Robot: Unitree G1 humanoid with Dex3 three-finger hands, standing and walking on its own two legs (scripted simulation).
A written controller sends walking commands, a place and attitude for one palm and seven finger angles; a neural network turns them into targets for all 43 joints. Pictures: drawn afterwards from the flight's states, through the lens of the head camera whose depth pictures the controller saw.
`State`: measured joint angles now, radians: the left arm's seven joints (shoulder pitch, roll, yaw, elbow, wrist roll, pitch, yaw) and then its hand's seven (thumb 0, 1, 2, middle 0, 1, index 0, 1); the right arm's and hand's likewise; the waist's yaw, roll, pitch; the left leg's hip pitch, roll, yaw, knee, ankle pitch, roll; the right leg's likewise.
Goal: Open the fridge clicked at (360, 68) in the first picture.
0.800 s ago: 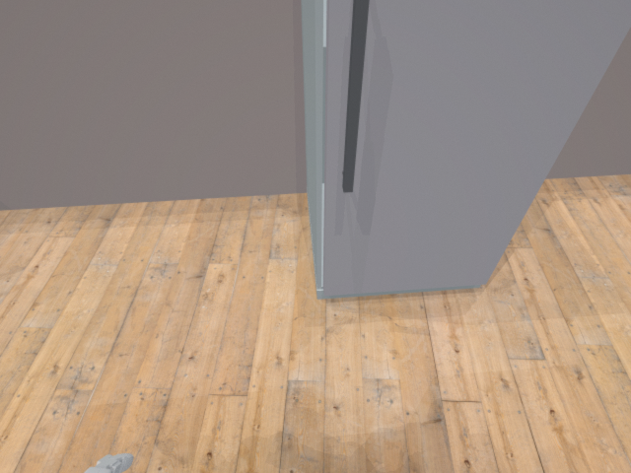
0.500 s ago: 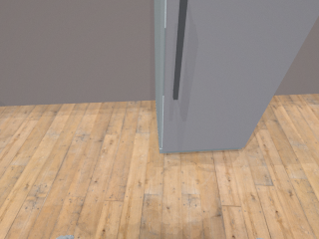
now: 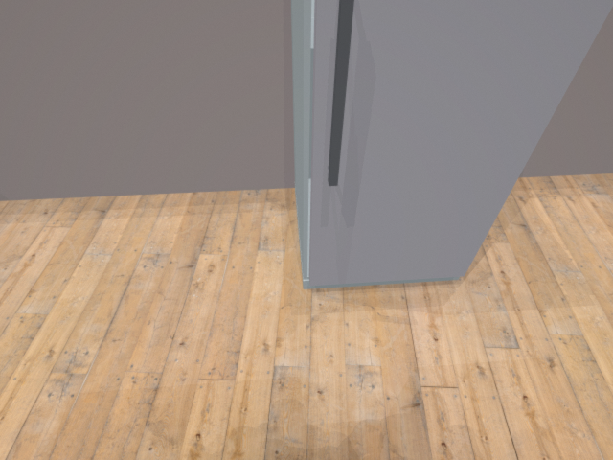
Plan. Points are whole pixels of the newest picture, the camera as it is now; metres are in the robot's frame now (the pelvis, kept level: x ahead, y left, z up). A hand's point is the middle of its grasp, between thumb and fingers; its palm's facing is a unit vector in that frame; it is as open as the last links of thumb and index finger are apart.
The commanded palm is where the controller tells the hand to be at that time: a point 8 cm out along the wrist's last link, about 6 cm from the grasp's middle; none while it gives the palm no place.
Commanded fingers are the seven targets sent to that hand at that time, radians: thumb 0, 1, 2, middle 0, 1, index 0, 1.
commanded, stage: stand and wait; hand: left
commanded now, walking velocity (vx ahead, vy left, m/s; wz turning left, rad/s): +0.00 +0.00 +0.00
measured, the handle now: (338, 88) +0.80 -0.02 +0.10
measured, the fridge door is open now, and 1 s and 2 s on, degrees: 0 0 0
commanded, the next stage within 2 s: look at it before walking up in 0.02 s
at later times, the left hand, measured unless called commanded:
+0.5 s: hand out of the picture +0.08 +0.25 -0.15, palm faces -0.02 -0.94 -0.33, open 7.4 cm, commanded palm none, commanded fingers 0.00 0.90 0.90 -0.20 -0.30 -0.20 -0.30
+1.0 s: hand out of the picture +0.08 +0.25 -0.16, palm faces +0.01 -0.94 -0.34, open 7.4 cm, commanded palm none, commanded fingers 0.00 0.90 0.90 -0.20 -0.30 -0.20 -0.30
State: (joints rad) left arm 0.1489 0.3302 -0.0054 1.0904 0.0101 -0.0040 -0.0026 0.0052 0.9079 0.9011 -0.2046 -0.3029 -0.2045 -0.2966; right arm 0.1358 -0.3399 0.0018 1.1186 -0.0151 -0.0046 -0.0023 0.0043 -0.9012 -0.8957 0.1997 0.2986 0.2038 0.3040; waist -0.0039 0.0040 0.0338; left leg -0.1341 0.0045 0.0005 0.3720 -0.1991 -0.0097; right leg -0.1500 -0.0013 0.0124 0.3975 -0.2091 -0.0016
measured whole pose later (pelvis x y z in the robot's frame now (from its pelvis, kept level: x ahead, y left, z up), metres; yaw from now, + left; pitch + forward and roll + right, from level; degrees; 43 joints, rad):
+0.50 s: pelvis +0.00 +0.00 +0.00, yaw +0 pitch -2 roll +0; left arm 0.14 0.33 -0.01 1.09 0.01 -0.01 0.00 0.00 0.91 0.90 -0.20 -0.30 -0.20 -0.30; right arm 0.12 -0.34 0.00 1.12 -0.01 -0.01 0.00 0.00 -0.90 -0.90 0.20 0.30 0.20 0.30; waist 0.00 0.00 0.03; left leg -0.13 0.00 0.00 0.35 -0.19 0.00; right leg -0.14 -0.01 0.01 0.38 -0.20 0.01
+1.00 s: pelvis +0.01 +0.00 +0.00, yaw +2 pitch -2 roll +0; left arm 0.13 0.32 0.00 1.07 0.01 0.00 0.01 0.00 0.91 0.90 -0.20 -0.30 -0.20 -0.30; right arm 0.11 -0.33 0.00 1.10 -0.01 0.00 0.00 0.00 -0.90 -0.90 0.20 0.30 0.20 0.30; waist 0.00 0.00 0.04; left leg -0.15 -0.01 -0.03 0.38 -0.21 -0.01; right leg -0.15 -0.02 -0.02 0.41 -0.23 0.00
